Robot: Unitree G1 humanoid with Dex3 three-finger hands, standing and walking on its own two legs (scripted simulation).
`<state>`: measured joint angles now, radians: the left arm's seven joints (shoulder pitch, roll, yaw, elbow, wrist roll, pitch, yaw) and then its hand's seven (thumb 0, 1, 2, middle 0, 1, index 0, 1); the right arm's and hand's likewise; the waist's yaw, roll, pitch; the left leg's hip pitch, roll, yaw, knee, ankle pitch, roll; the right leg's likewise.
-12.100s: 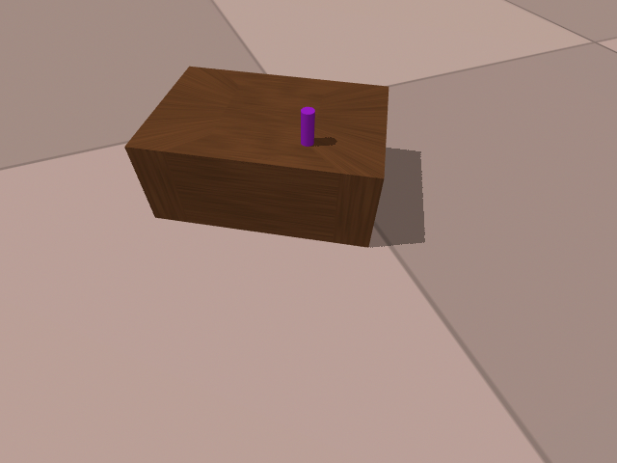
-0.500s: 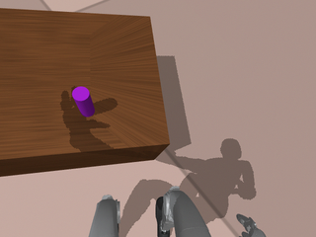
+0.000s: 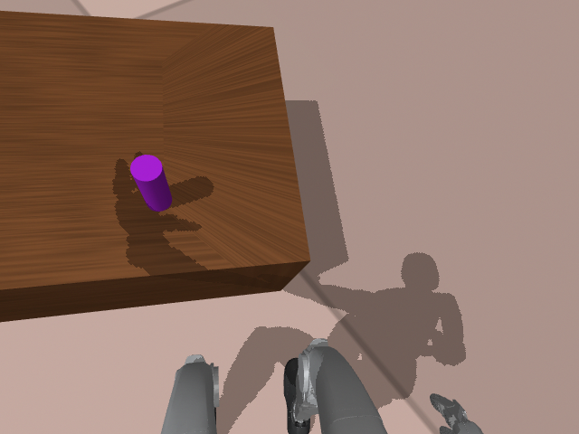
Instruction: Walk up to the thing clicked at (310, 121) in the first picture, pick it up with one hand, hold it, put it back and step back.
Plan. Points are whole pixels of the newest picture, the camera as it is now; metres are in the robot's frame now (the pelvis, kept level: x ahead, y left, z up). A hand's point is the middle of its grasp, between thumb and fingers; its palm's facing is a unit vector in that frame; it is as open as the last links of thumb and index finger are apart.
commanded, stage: go down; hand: left
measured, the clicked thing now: (153, 185) +0.53 +0.19 -0.21
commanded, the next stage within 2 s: none
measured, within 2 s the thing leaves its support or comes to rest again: neither
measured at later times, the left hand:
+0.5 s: hand out of the picture +0.45 +0.40 +0.08, palm faces +0.20 -0.98 +0.00, open 17.2 cm
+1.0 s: hand out of the picture +0.45 +0.40 +0.08, palm faces +0.22 -0.98 +0.00, open 17.2 cm
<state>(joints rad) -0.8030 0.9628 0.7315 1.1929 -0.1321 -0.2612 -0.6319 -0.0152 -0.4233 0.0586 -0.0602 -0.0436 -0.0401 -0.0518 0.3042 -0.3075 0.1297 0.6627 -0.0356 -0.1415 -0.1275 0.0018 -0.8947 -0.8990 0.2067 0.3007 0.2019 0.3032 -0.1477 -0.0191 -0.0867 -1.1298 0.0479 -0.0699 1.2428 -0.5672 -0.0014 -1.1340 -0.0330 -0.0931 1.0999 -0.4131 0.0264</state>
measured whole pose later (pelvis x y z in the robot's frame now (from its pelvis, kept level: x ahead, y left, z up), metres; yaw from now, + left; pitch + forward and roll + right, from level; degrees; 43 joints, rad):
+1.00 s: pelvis +0.00 +0.00 +0.00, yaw +0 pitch +27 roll -5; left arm -0.81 0.98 0.76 1.20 -0.15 -0.28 -0.62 -0.02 -0.47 0.06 -0.06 -0.06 -0.05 -0.06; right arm 0.30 -0.31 0.14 0.66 -0.03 -0.13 -0.13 0.00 -0.90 -0.90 0.21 0.30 0.20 0.30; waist -0.16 -0.02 -0.09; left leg -1.15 0.05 -0.07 1.26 -0.57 0.00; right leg -1.16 -0.03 -0.09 1.11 -0.42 0.02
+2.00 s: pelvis -0.01 +0.00 -0.01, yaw +0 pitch +27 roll -6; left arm -0.85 0.99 0.76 1.21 -0.14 -0.29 -0.61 -0.02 -0.49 0.06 -0.05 -0.06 -0.04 -0.06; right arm 0.30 -0.31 0.14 0.66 -0.04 -0.13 -0.12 0.00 -0.90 -0.90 0.21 0.30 0.20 0.30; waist -0.16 -0.02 -0.09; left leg -1.18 0.05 -0.08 1.28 -0.57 0.00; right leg -1.18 -0.03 -0.09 1.14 -0.42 0.03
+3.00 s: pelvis -0.06 -0.01 -0.21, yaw -1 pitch +37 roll -5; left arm -1.05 0.74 0.65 1.31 -0.04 -0.53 -0.35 -0.02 -0.57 0.07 -0.02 -0.09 -0.03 -0.08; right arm 0.22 -0.29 0.12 0.62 -0.11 -0.05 0.04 0.00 -0.90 -0.90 0.20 0.30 0.20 0.30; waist -0.25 0.02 -0.11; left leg -1.95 0.01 -0.08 2.03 -0.73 -0.01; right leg -1.99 -0.06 -0.05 1.90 -0.56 0.02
